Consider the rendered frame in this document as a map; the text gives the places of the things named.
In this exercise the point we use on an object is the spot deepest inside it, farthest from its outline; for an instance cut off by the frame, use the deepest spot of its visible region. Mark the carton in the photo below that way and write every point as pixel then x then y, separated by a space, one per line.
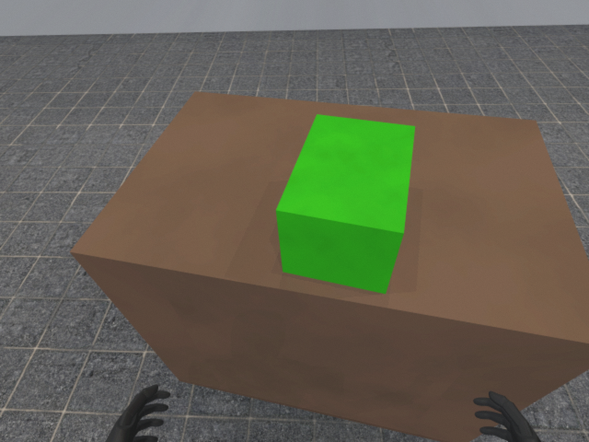
pixel 341 218

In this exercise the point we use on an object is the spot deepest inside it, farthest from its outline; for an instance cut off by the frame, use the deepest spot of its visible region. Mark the pedestal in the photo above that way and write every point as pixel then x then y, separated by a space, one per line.
pixel 489 291

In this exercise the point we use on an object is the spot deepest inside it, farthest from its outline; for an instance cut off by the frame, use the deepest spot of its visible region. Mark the robot left hand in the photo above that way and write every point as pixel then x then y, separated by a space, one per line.
pixel 130 423

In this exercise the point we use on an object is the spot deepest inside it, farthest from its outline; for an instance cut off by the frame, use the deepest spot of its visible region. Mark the robot right hand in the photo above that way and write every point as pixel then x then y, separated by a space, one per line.
pixel 517 427

